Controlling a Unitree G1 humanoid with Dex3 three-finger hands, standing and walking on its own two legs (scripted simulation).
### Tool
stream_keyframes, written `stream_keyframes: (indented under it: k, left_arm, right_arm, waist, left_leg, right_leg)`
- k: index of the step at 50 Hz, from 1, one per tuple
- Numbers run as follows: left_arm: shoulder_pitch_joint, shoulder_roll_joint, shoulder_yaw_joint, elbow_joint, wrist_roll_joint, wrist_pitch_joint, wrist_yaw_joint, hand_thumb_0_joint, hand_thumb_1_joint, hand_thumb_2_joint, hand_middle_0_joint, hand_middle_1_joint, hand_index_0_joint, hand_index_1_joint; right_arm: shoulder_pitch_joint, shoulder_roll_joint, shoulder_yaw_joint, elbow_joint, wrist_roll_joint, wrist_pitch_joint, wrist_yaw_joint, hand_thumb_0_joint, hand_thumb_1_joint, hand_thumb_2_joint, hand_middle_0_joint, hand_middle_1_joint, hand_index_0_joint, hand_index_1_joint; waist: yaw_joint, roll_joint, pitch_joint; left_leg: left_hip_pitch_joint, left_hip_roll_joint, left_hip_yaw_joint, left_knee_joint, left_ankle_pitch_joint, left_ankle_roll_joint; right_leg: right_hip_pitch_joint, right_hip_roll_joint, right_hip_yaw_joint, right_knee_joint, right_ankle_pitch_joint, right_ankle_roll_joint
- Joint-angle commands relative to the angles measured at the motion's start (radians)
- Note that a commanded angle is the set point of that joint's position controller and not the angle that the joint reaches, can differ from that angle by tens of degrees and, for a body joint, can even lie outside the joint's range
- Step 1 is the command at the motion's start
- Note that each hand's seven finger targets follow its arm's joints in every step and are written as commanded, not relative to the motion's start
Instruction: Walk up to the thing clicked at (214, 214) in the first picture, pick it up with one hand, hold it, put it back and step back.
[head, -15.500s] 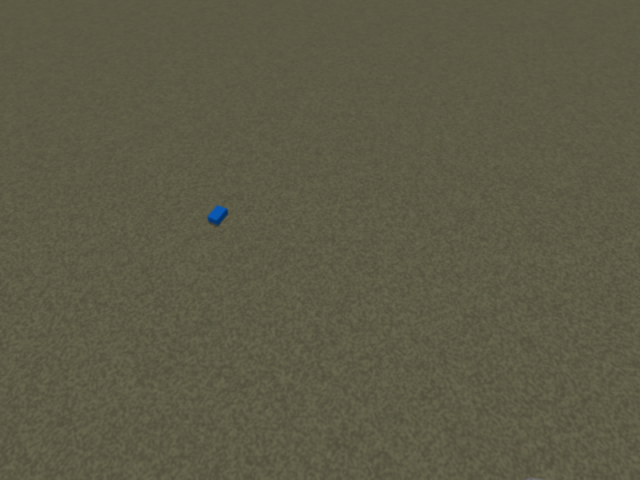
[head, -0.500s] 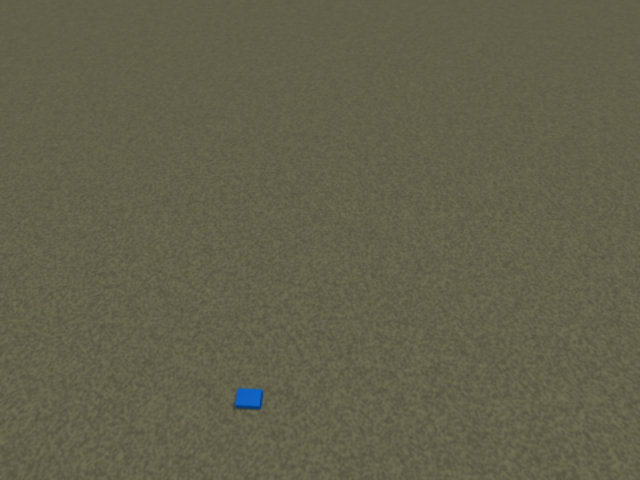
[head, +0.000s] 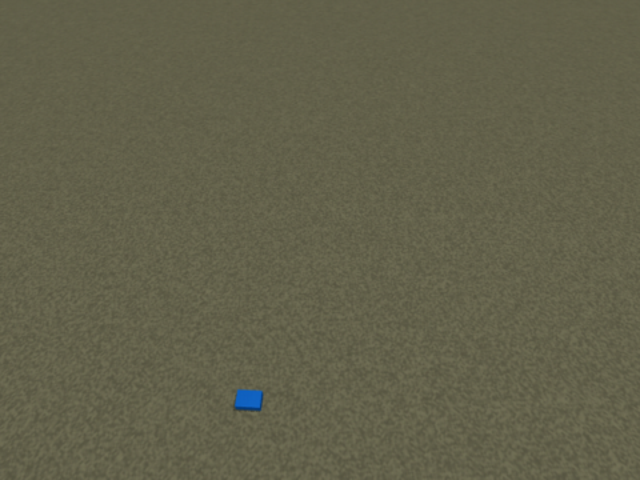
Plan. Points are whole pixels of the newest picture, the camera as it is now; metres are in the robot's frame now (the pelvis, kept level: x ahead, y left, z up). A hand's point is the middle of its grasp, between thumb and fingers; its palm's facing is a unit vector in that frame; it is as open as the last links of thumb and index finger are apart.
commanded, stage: stand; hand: left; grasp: from above
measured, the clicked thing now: (249, 400) +0.43 +0.23 -0.77
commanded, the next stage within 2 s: rise first in 0.76 s
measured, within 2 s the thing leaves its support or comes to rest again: neither
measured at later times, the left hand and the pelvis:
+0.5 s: hand out of the picture +0.07 +0.26 -0.16, palm faces -0.03 -0.94 -0.35, open 7.3 cm; pelvis +0.00 +0.00 +0.00, yaw +0 degrees
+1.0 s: hand out of the picture +0.11 +0.25 -0.16, palm faces +0.05 -0.94 -0.33, open 7.7 cm; pelvis -0.01 +0.00 -0.01, yaw +1 degrees
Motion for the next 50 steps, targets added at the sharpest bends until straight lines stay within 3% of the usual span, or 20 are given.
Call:
stream_keyframes:
  k: [1,11,22,37,42,43,44,45,46,47,48,49,50]
  left_arm:
    - [-0.018,0.211,0.036,-0.048,-0.003,-0.018,0.01,0.0,0.9,0.9,-0.2,-0.3,-0.2,-0.301]
    - [-0.022,0.216,0.036,-0.051,-0.003,-0.019,0.012,0.0,0.9,0.9,-0.2,-0.3,-0.2,-0.301]
    - [-0.021,0.216,0.037,-0.055,-0.001,-0.02,0.012,0.0,0.9,0.9,-0.2,-0.3,-0.2,-0.301]
    - [-0.024,0.214,0.038,-0.054,-0.001,-0.019,0.013,0.0,0.9,0.9,-0.2,-0.3,-0.2,-0.301]
    - [-0.026,0.215,0.04,-0.054,-0.002,-0.018,0.011,0.0,0.9,0.9,-0.2,-0.3,-0.2,-0.301]
    - [-0.029,0.214,0.039,-0.053,-0.003,-0.018,0.011,0.0,0.861,0.878,-0.221,-0.332,-0.225,-0.324]
    - [-0.38,0.042,0.038,-0.404,-0.053,-0.116,0.025,0.0,0.781,0.884,-0.301,-0.412,-0.264,-0.404]
    - [-0.543,0.105,0.063,-0.401,-0.055,-0.116,0.034,0.0,0.701,0.877,-0.271,-0.492,-0.237,-0.484]
    - [-0.286,0.141,0.1,-0.119,-0.036,-0.058,0.035,0.0,0.621,0.891,-0.248,-0.551,-0.214,-0.564]
    - [-0.205,0.15,0.121,-0.077,-0.028,-0.043,0.019,0.0,0.541,0.86,-0.231,-0.631,-0.219,-0.644]
    - [-0.248,0.199,0.135,-0.144,-0.003,-0.045,0.008,0.0,0.461,0.863,-0.226,-0.704,-0.22,-0.709]
    - [-0.336,0.293,0.188,-0.242,0.009,-0.064,0.006,0.0,0.381,0.855,-0.225,-0.76,-0.225,-0.76]
    - [-0.218,0.274,0.208,-0.165,0.035,-0.05,-0.007,0.0,0.301,0.822,-0.227,-0.798,-0.239,-0.786]
  right_arm:
    - [-0.026,-0.213,-0.043,-0.056,0.002,-0.023,-0.018,0.0,-0.9,-0.9,0.2,0.3,0.2,0.3]
    - [-0.025,-0.212,-0.046,-0.055,0.001,-0.02,-0.016,0.0,-0.9,-0.9,0.2,0.3,0.2,0.3]
    - [-0.026,-0.214,-0.047,-0.056,0.002,-0.024,-0.019,0.0,-0.9,-0.9,0.2,0.3,0.2,0.3]
    - [-0.027,-0.215,-0.049,-0.058,0.0,-0.02,-0.017,0.0,-0.9,-0.9,0.2,0.3,0.2,0.3]
    - [-0.031,-0.213,-0.047,-0.06,-0.001,-0.023,-0.017,0.0,-0.9,-0.9,0.2,0.3,0.2,0.3]
    - [-0.023,-0.208,-0.045,-0.059,-0.001,-0.024,-0.016,0.0,-0.898,-0.898,0.196,0.298,0.197,0.298]
    - [-0.036,-0.046,0.002,-0.341,0.065,-0.074,-0.037,0.0,-0.965,-0.913,0.201,0.3,0.2,0.3]
    - [-0.006,-0.086,-0.015,-0.307,0.065,-0.079,-0.049,0.0,-0.885,-0.893,0.199,0.3,0.199,0.3]
    - [0.056,-0.096,-0.016,-0.259,0.063,-0.061,-0.052,0.0,-0.865,-0.892,0.199,0.3,0.199,0.3]
    - [0.063,-0.101,-0.032,-0.287,0.061,-0.051,-0.051,0.0,-0.862,-0.89,0.199,0.3,0.199,0.3]
    - [0.074,-0.1,-0.051,-0.315,0.052,-0.052,-0.057,0.0,-0.875,-0.893,0.199,0.3,0.2,0.3]
    - [0.091,-0.107,-0.067,-0.33,0.047,-0.062,-0.065,0.0,-0.881,-0.893,0.2,0.3,0.2,0.3]
    - [0.103,-0.098,-0.076,-0.346,0.039,-0.067,-0.061,0.0,-0.87,-0.889,0.2,0.3,0.2,0.3]
  waist:
    - [0.006,0.009,-0.066]
    - [0.004,0.002,-0.056]
    - [0.001,0.005,-0.102]
    - [0.003,0.002,-0.061]
    - [0.006,0.012,-0.073]
    - [0.001,0.012,-0.073]
    - [-0.115,0.019,0.005]
    - [-0.087,-0.003,-0.065]
    - [-0.073,-0.051,-0.029]
    - [-0.037,-0.066,-0.019]
    - [-0.028,-0.046,-0.115]
    - [-0.015,-0.016,-0.225]
    - [-0.012,0.011,-0.252]
  left_leg:
    - [-0.008,0.113,-0.079,-0.057,0.154,0.039]
    - [-0.019,0.108,-0.082,-0.062,0.111,0.037]
    - [0.012,0.115,-0.076,-0.04,0.21,0.041]
    - [-0.015,0.111,-0.082,-0.058,0.12,0.038]
    - [-0.013,0.112,-0.082,-0.059,0.135,0.041]
    - [-0.019,0.11,-0.083,-0.063,0.142,0.037]
    - [-0.145,-0.023,0.05,0.025,-0.011,0.027]
    - [-0.138,-0.03,0.043,0.05,-0.027,0.031]
    - [-0.182,-0.039,0.048,0.072,-0.052,0.037]
    - [-0.223,-0.033,0.05,0.115,-0.029,0.036]
    - [-0.224,-0.039,0.052,0.143,-0.003,0.038]
    - [-0.214,-0.038,0.046,0.174,0.033,0.034]
    - [-0.243,-0.041,0.043,0.207,0.06,0.029]
  right_leg:
    - [0.024,-0.121,0.088,-0.038,0.156,-0.029]
    - [0.017,-0.119,0.09,-0.05,0.118,-0.028]
    - [0.048,-0.128,0.085,-0.027,0.226,-0.032]
    - [0.019,-0.121,0.085,-0.046,0.113,-0.031]
    - [0.038,-0.125,0.087,-0.038,0.142,-0.032]
    - [0.037,-0.124,0.087,-0.037,0.139,-0.033]
    - [-0.217,0.009,-0.01,0.033,0.026,-0.015]
    - [-0.16,0.004,-0.02,0.049,-0.007,-0.014]
    - [-0.17,0.009,-0.03,0.053,-0.051,-0.019]
    - [-0.204,0.015,-0.036,0.087,-0.05,-0.019]
    - [-0.189,0.007,-0.028,0.118,-0.024,-0.019]
    - [-0.173,0.005,-0.021,0.159,0.027,-0.016]
    - [-0.18,0.002,-0.02,0.202,0.062,-0.02]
